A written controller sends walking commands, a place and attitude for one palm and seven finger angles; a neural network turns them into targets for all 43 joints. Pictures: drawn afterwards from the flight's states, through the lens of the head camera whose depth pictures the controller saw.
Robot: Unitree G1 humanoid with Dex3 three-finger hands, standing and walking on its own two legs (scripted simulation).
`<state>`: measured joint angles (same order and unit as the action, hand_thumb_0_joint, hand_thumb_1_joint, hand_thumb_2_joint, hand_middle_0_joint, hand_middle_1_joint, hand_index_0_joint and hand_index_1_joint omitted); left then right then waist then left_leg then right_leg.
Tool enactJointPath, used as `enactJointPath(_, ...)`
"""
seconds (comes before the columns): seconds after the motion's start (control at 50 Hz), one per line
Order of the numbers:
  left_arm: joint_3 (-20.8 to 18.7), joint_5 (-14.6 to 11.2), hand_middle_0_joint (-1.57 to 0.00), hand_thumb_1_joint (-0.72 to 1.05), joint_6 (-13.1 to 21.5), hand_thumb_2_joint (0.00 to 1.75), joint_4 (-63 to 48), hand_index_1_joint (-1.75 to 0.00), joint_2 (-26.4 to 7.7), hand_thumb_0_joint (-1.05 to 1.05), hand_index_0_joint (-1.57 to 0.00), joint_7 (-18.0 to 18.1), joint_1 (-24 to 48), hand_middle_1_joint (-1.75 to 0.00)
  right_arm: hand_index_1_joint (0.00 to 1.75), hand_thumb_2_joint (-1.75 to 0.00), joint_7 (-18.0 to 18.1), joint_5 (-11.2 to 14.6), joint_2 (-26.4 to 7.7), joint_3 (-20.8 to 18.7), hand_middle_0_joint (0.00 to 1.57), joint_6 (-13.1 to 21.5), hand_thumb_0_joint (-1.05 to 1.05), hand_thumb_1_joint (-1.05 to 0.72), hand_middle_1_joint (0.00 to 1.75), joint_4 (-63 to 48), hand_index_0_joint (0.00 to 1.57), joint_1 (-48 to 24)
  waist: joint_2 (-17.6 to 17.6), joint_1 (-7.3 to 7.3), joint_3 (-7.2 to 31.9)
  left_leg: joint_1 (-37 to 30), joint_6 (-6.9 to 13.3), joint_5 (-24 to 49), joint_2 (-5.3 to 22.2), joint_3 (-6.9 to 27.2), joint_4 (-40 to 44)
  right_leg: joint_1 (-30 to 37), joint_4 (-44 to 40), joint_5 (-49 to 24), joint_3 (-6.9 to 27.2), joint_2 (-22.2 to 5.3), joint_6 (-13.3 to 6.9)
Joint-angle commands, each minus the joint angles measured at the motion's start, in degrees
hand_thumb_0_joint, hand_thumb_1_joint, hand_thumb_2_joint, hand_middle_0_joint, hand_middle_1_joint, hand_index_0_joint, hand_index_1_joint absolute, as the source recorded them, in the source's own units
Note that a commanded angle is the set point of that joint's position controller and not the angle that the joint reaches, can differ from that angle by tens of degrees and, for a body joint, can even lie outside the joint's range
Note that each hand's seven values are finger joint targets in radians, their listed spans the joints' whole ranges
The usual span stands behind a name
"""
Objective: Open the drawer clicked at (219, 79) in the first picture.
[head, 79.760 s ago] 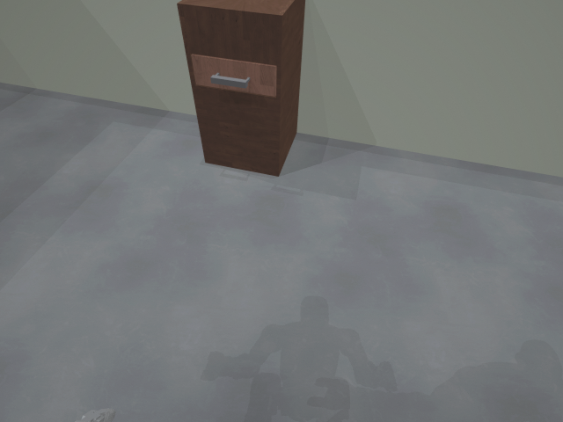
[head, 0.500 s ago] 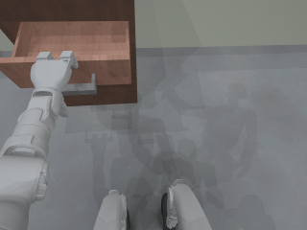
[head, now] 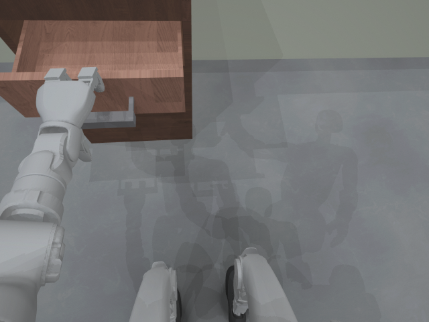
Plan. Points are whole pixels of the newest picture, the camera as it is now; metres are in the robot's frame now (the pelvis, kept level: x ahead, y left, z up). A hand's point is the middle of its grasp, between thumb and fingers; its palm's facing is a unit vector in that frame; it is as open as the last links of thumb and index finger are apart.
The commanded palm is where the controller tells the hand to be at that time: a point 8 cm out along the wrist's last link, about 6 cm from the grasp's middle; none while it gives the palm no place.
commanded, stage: move the hooked fingers above the handle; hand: left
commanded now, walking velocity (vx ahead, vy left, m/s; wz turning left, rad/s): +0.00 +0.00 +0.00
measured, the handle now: (97, 111) +0.56 +0.23 -0.09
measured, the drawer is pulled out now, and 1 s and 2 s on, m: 0.16 0.15 0.15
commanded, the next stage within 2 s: none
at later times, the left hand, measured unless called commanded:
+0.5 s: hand (82, 118) +0.50 +0.23 -0.03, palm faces -0.02 -0.04 -1.00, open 13.8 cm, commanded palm +0.49 +0.22 +0.02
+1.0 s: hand (77, 110) +0.51 +0.24 -0.03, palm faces +0.01 +0.02 -1.00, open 13.8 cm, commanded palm +0.49 +0.22 +0.02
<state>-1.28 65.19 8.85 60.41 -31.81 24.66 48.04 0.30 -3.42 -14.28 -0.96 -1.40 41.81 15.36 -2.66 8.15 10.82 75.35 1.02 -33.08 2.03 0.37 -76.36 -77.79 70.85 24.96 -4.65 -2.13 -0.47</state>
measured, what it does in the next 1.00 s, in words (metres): stands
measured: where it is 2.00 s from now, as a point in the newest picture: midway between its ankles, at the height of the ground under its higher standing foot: (204, 319)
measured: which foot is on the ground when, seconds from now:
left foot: down 0.00-1.00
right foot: down 0.00-1.00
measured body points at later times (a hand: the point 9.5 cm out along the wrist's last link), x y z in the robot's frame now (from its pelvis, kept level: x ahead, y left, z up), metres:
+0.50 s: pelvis +0.00 +0.00 +0.00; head +0.18 +0.01 +0.41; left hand +0.50 +0.23 +0.02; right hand +0.03 -0.28 -0.13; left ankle +0.01 +0.11 -0.61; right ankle +0.06 -0.12 -0.61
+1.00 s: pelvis +0.00 +0.00 +0.00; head +0.18 +0.00 +0.42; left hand +0.51 +0.23 +0.03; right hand +0.04 -0.28 -0.13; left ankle +0.01 +0.11 -0.61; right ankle +0.06 -0.12 -0.61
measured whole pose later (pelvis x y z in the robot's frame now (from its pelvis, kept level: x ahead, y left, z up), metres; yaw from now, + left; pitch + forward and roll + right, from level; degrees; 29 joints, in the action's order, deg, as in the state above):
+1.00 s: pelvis +0.00 +0.00 +0.00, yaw -1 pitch +32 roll -2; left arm -3.9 66.5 4.2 63.0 -31.8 30.5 47.9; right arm -1.0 -3.4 -15.1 -0.4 -3.6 40.2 14.3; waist -3.0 8.6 10.1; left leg 73.8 0.9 -33.8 2.7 -0.8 -76.0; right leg -77.4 71.2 25.4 -3.3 -1.3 -0.6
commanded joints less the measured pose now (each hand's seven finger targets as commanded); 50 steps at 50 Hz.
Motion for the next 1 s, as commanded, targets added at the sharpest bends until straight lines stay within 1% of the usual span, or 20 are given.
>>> enactJointPath(0.0, -3.0, 0.2, -0.30, -0.50, -2.6, 0.30, -3.9, -1.20, -12.1, 0.00, -0.30, 4.1, 21.5, -1.20, 0.30, -0.90, -0.1, -0.4, -10.9, -3.5, 0.20, -0.2, 0.00, -0.90, 0.30, -1.6, 0.20, 10.2, -6.2, 2.55, 26.2, -20.4, 0.7, 21.4, -1.8, 2.5, 9.3, 14.5, -6.7, -9.8, 0.5, 3.5, -1.9)
enactJointPath(0.06, -2.8, 0.5, -0.30, -0.50, -5.3, 0.30, -3.2, -1.20, -12.2, 0.00, -0.30, 3.8, 20.3, -1.20, 0.30, -0.90, -0.6, -0.2, -11.0, -3.2, 0.20, -0.9, 0.00, -0.90, 0.30, -3.0, 0.20, 10.0, -7.8, 1.24, 28.9, -21.1, 0.6, 23.5, -2.0, 1.8, 9.7, 16.9, -6.2, -12.3, 0.6, 3.6, -2.0)
enactJointPath(0.12, -4.9, 0.3, -0.30, -0.50, -6.6, 0.30, -4.4, -1.20, -14.9, 0.00, -0.30, 2.9, 18.7, -1.20, 0.30, -0.90, -0.7, -0.1, -11.2, -3.1, 0.20, -1.9, 0.00, -0.90, 0.30, -3.7, 0.20, 9.8, -5.5, 0.38, 32.3, -21.1, 0.9, 25.5, -2.0, 1.2, 9.5, 21.9, -5.9, -16.4, 1.2, 3.7, -1.8)
enactJointPath(0.2, -2.9, -0.6, -0.30, -0.50, -7.0, 0.30, -4.7, -1.20, -13.0, 0.00, -0.30, 0.8, 15.9, -1.20, 0.30, -0.90, -0.4, 0.6, -10.8, -2.9, 0.20, -2.2, 0.00, -0.90, 0.30, -4.6, 0.20, 9.3, -1.9, 0.35, 29.3, -16.6, 1.6, 20.3, -2.3, 0.0, 10.6, 26.1, -7.7, -14.9, 2.1, 3.6, -1.4)
enactJointPath(0.24, -3.2, -1.4, -0.30, -0.50, -5.1, 0.30, -8.7, -1.20, -13.5, 0.00, -0.30, -0.1, 18.0, -1.20, 0.30, -0.90, 0.2, 0.7, -10.6, -3.0, 0.20, -1.7, 0.00, -0.90, 0.30, -4.9, 0.20, 9.0, -2.0, 1.04, 30.6, -16.7, 1.8, 19.0, -2.2, 0.0, 10.5, 26.6, -8.0, -14.5, 2.6, 3.5, -1.2)
enactJointPath(0.26, -5.2, -1.6, -0.30, -0.50, -3.8, 0.30, -10.1, -1.20, -15.8, 0.00, -0.30, -0.4, 17.0, -1.20, 0.30, -0.90, 0.4, 0.5, -10.8, -3.1, 0.20, -1.5, 0.00, -0.90, 0.30, -4.8, 0.20, 9.0, -2.5, -0.05, 31.6, -16.6, 1.8, 18.6, -2.4, 0.0, 10.5, 27.5, -7.8, -14.1, 2.8, 3.4, -1.3)
enactJointPath(0.3, -4.5, -1.2, -0.30, -0.50, -0.9, 0.30, -13.0, -1.20, -14.9, 0.00, -0.30, -0.1, 19.5, -1.20, 0.30, -0.90, 0.8, 0.5, -10.2, -3.2, 0.20, -0.9, 0.00, -0.90, 0.30, -4.6, 0.20, 8.9, -3.2, 0.80, 31.7, -16.9, 1.9, 18.0, -2.3, 0.4, 10.1, 26.0, -7.6, -13.1, 3.0, 3.4, -1.3)
enactJointPath(0.38, -5.9, 0.3, -0.30, -0.50, 2.8, 0.30, -16.1, -1.20, -16.1, 0.00, -0.30, 3.3, 22.7, -1.20, 0.30, -0.90, 0.9, -0.3, -10.2, -3.6, 0.20, 0.1, 0.00, -0.90, 0.30, -3.1, 0.20, 8.8, -7.3, 1.14, 31.9, -19.2, 1.6, 19.5, -2.1, 1.2, 8.6, 20.5, -6.3, -11.5, 2.4, 3.4, -1.6)
enactJointPath(0.4, -7.3, 0.7, -0.30, -0.50, 2.8, 0.30, -15.1, -1.20, -17.4, 0.00, -0.30, 4.4, 21.9, -1.20, 0.30, -0.90, 0.8, -0.5, -10.5, -3.7, 0.20, 0.0, 0.00, -0.90, 0.30, -2.7, 0.20, 9.0, -6.3, 0.81, 32.2, -19.5, 1.3, 20.5, -2.1, 1.6, 8.5, 20.0, -5.9, -11.7, 2.1, 3.4, -1.7)
enactJointPath(0.46, -6.1, 0.5, -0.30, -0.50, 0.6, 0.30, -11.1, -1.20, -15.0, 0.00, -0.30, 6.6, 21.2, -1.20, 0.30, -0.90, 0.1, -0.7, -10.5, -3.8, 0.20, -0.3, 0.00, -0.90, 0.30, -2.1, 0.20, 9.0, -8.1, 0.91, 31.1, -20.0, 0.8, 21.8, -2.1, 1.8, 8.5, 18.0, -5.6, -11.6, 1.5, 3.4, -1.7)
enactJointPath(0.5, -5.5, 0.2, -0.30, -0.50, -2.2, 0.30, -7.5, -1.20, -14.5, 0.00, -0.30, 7.1, 20.2, -1.20, 0.30, -0.90, -0.5, -0.5, -10.7, -3.6, 0.20, -0.6, 0.00, -0.90, 0.30, -2.1, 0.20, 9.1, -6.8, 1.12, 30.4, -18.8, 1.0, 21.7, -2.2, 1.0, 8.6, 19.3, -6.1, -12.4, 1.5, 3.5, -1.6)
enactJointPath(0.56, -3.1, -0.1, -0.30, -0.50, -6.6, 0.30, -3.5, -1.20, -12.9, 0.00, -0.30, 5.2, 18.9, -1.20, 0.30, -0.90, -0.7, 0.1, -11.1, -3.4, 0.20, -1.3, 0.00, -0.90, 0.30, -2.8, 0.20, 9.3, -5.0, 1.30, 30.1, -19.1, 0.9, 21.5, -2.3, 0.8, 9.6, 20.9, -6.7, -13.3, 1.2, 3.7, -1.4)
enactJointPath(0.6, -0.6, -0.7, -0.30, -0.50, -7.5, 0.30, -5.9, -1.20, -10.5, 0.00, -0.30, 3.0, 20.9, -1.20, 0.30, -0.90, -0.7, 0.4, -10.8, -3.7, 0.20, -1.1, 0.00, -0.90, 0.30, -3.2, 0.20, 10.0, -5.6, 1.89, 32.9, -20.5, 1.1, 21.3, -2.3, 0.7, 10.0, 23.2, -7.5, -14.3, 1.4, 3.8, -1.3)
enactJointPath(0.64, -0.3, -1.7, -0.30, -0.50, -6.3, 0.30, -10.1, -1.20, -10.1, 0.00, -0.30, 0.3, 21.7, -1.20, 0.30, -0.90, -0.2, 0.5, -10.6, -4.1, 0.20, -0.9, 0.00, -0.90, 0.30, -3.4, 0.20, 10.5, -6.4, 1.93, 36.7, -24.3, 0.9, 23.6, -2.2, 1.4, 10.4, 24.6, -7.7, -16.2, 1.5, 3.7, -1.3)
enactJointPath(0.7, -1.6, -2.7, -0.30, -0.50, -2.8, 0.30, -14.3, -1.20, -11.3, 0.00, -0.30, -2.0, 22.0, -1.20, 0.30, -0.90, 0.6, 0.5, -10.2, -4.2, 0.20, -0.4, 0.00, -0.90, 0.30, -3.1, 0.20, 10.6, -5.1, 2.31, 36.1, -24.4, 1.4, 23.4, -2.2, 1.3, 10.4, 26.0, -8.5, -17.1, 2.1, 3.7, -1.2)
enactJointPath(0.8, -8.6, 0.0, -0.30, -0.50, 1.7, 0.30, -14.2, -1.20, -18.0, 0.00, -0.30, 3.1, 18.4, -1.20, 0.30, -0.90, 0.8, -0.5, -10.2, -3.0, 0.20, -0.8, 0.00, -0.90, 0.30, -2.3, 0.20, 8.5, -5.5, -0.68, 29.3, -19.5, 1.5, 23.2, -2.1, 1.2, 9.6, 22.7, -6.7, -14.8, 2.1, 3.4, -1.8)
enactJointPath(0.84, -9.6, 0.8, -0.30, -0.50, 0.4, 0.30, -11.4, -1.20, -18.3, 0.00, -0.30, 6.1, 15.8, -1.20, 0.30, -0.90, 0.3, -0.8, -10.1, -2.7, 0.20, -1.4, 0.00, -0.90, 0.30, -2.8, 0.20, 7.4, -5.4, -1.52, 27.4, -17.1, 1.4, 22.8, -2.3, 0.7, 9.4, 22.2, -6.0, -14.3, 2.1, 3.4, -1.8)
enactJointPath(0.9, -6.5, 1.5, -0.30, -0.50, -4.3, 0.30, -4.5, -1.20, -14.4, 0.00, -0.30, 8.9, 14.3, -1.20, 0.30, -0.90, -0.8, -0.5, -10.2, -2.7, 0.20, -1.6, 0.00, -0.90, 0.30, -3.6, 0.20, 6.8, -4.1, -0.60, 23.7, -14.5, 1.3, 20.2, -2.4, -0.1, 9.9, 21.0, -6.6, -12.5, 1.8, 3.4, -1.7)
enactJointPath(0.92, -6.3, 1.2, -0.30, -0.50, -6.1, 0.30, -2.1, -1.20, -14.2, 0.00, -0.30, 8.8, 13.0, -1.20, 0.30, -0.90, -1.0, -0.3, -10.4, -2.6, 0.20, -1.6, 0.00, -0.90, 0.30, -3.9, 0.20, 6.7, -3.0, -1.01, 24.5, -14.2, 1.2, 20.0, -2.6, -0.2, 10.2, 22.4, -6.5, -12.9, 2.0, 3.5, -1.7)
enactJointPath(0.98, -3.7, 0.1, -0.30, -0.50, -9.1, 0.30, -2.4, -1.20, -13.6, 0.00, -0.30, 5.6, 15.1, -1.20, 0.30, -0.90, -0.9, 0.5, -11.1, -3.1, 0.20, -1.7, 0.00, -0.90, 0.30, -4.5, 0.20, 8.3, -2.4, -0.03, 30.9, -16.5, 1.3, 21.0, -2.5, -0.7, 10.5, 26.7, -7.1, -16.1, 2.3, 3.6, -1.2)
